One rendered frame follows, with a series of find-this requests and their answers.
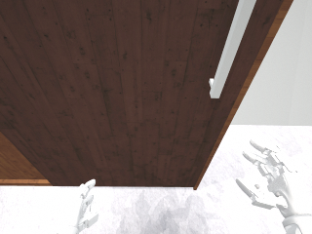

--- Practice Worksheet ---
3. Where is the handle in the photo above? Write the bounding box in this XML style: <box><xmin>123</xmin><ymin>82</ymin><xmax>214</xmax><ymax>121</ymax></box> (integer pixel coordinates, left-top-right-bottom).
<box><xmin>209</xmin><ymin>0</ymin><xmax>256</xmax><ymax>98</ymax></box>

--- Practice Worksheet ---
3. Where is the wardrobe door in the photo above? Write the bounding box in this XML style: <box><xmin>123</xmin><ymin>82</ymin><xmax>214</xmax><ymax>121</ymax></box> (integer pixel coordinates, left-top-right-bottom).
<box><xmin>0</xmin><ymin>132</ymin><xmax>45</xmax><ymax>179</ymax></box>
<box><xmin>0</xmin><ymin>0</ymin><xmax>284</xmax><ymax>187</ymax></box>

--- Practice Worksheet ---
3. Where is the right robot forearm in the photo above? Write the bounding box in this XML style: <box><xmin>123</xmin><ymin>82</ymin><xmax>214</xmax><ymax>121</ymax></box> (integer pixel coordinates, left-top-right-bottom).
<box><xmin>282</xmin><ymin>214</ymin><xmax>312</xmax><ymax>234</ymax></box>

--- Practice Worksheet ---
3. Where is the robot left hand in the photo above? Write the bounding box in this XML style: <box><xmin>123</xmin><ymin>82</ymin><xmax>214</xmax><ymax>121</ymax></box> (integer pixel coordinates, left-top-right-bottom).
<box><xmin>60</xmin><ymin>179</ymin><xmax>99</xmax><ymax>233</ymax></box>

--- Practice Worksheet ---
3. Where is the robot right hand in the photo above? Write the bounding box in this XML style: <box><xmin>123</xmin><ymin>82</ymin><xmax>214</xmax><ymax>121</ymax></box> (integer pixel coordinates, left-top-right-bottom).
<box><xmin>235</xmin><ymin>138</ymin><xmax>312</xmax><ymax>218</ymax></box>

